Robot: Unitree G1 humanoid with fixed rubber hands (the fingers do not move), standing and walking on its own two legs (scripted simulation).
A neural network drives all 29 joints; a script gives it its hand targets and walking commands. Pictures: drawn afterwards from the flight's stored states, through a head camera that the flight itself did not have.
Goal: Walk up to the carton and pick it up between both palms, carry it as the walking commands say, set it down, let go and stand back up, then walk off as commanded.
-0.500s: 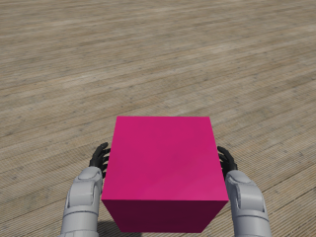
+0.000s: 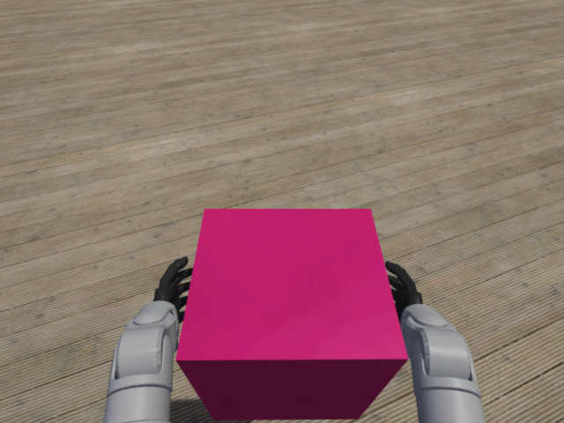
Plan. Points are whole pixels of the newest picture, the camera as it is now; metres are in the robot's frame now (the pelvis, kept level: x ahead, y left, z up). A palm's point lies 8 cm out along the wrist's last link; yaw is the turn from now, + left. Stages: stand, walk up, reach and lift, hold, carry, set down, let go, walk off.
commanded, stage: reach and lift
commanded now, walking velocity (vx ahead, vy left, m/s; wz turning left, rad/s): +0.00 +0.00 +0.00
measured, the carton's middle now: (287, 321) +0.30 +0.00 -0.03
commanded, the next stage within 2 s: hold in 0.58 s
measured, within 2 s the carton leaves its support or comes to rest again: neither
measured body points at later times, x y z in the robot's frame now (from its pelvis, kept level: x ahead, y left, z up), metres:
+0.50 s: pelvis +0.01 -0.01 +0.00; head +0.01 -0.01 +0.45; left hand +0.29 +0.16 +0.02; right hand +0.28 -0.18 +0.02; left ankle +0.00 +0.12 -0.75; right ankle +0.02 -0.14 -0.75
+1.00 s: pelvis +0.00 +0.00 +0.00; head -0.01 +0.00 +0.45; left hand +0.28 +0.17 +0.02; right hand +0.28 -0.18 +0.02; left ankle +0.00 +0.12 -0.75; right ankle +0.02 -0.14 -0.75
